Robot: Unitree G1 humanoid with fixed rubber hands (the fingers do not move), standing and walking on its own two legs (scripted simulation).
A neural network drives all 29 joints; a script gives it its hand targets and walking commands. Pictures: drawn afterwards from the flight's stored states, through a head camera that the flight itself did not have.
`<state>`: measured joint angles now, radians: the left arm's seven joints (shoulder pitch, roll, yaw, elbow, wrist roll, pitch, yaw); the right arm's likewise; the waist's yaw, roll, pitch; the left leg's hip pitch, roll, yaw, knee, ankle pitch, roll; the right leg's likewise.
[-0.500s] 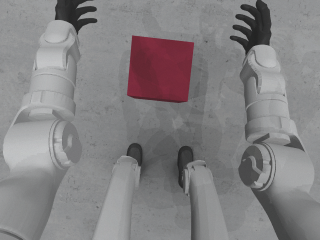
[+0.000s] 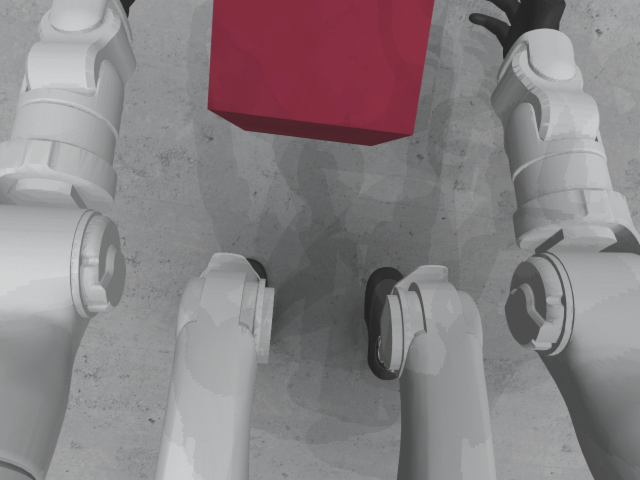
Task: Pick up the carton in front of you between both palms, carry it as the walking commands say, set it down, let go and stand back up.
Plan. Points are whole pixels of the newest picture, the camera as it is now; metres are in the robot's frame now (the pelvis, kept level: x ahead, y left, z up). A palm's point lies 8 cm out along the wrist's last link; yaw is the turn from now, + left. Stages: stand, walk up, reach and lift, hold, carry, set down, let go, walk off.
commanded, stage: reach and lift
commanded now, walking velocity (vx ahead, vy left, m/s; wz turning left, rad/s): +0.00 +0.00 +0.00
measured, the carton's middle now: (318, 51) +0.55 +0.04 -0.30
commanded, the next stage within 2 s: none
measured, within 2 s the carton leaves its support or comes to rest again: leaves its support in 1.12 s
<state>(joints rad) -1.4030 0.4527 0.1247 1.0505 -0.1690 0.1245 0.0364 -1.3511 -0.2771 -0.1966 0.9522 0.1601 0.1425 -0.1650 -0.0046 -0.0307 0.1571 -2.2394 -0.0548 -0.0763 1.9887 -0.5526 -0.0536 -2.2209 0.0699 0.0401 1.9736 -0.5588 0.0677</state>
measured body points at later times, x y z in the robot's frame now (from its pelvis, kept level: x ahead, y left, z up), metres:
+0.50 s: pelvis +0.00 +0.01 -0.06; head +0.38 +0.03 +0.17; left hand +0.58 +0.22 -0.24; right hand +0.58 -0.14 -0.24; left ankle +0.10 +0.13 -0.39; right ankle +0.10 -0.13 -0.39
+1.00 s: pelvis -0.01 +0.00 -0.06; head +0.37 +0.03 +0.17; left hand +0.57 +0.19 -0.23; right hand +0.57 -0.12 -0.24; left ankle +0.10 +0.13 -0.39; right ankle +0.10 -0.13 -0.39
